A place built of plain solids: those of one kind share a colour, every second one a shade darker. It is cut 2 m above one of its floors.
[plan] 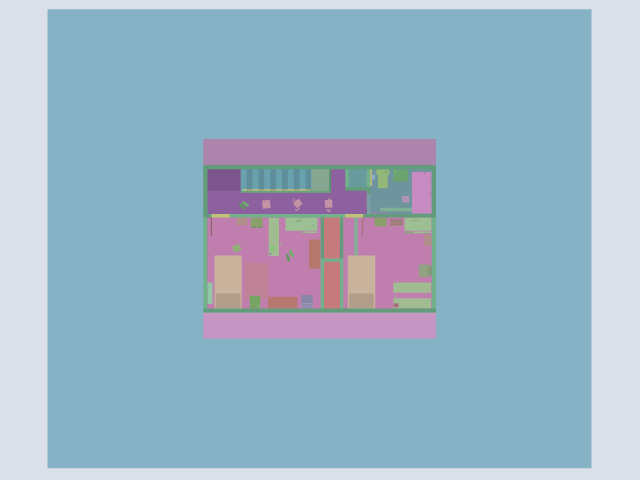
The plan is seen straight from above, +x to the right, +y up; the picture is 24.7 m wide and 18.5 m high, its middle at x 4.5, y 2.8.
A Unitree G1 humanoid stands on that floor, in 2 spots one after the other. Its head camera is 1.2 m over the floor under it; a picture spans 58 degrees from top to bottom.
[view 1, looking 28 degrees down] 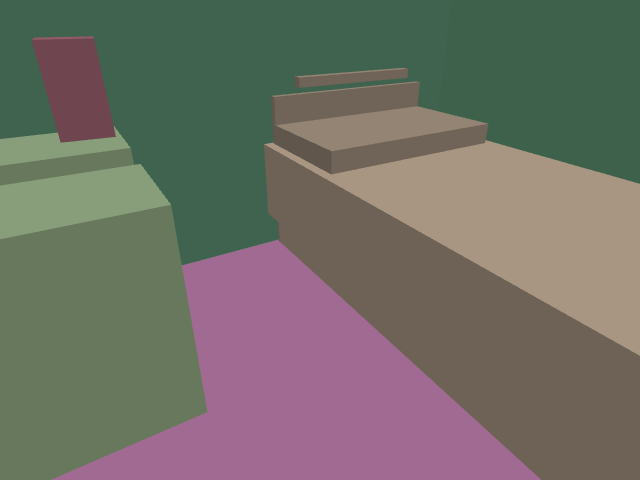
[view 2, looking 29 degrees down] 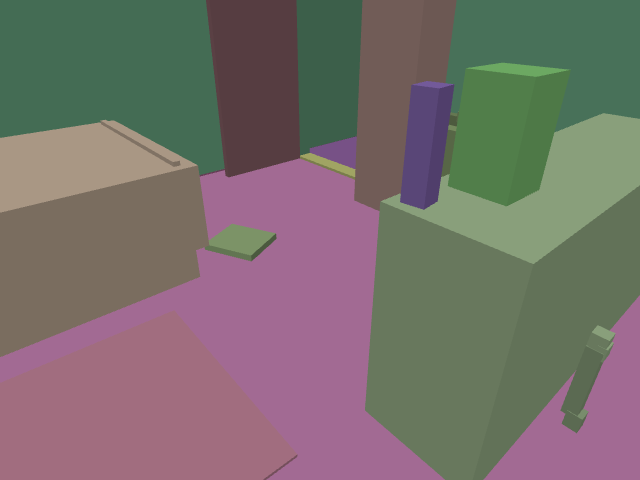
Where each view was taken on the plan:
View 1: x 7.53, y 2.23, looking -121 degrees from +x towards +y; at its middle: child_bed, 1.98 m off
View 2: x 3.17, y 1.43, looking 139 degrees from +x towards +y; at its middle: upper_floor_bedroom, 2.48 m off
